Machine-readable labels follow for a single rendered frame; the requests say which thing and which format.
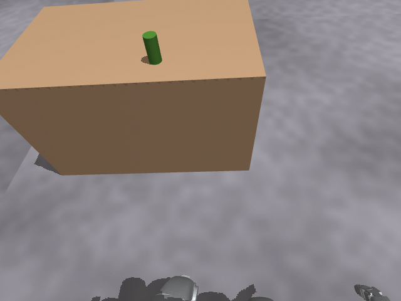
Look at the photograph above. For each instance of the can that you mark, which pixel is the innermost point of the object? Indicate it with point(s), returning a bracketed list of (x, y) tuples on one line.
[(152, 47)]

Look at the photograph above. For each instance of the right robot hand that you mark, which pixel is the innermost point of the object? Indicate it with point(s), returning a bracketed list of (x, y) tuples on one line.
[(370, 293)]

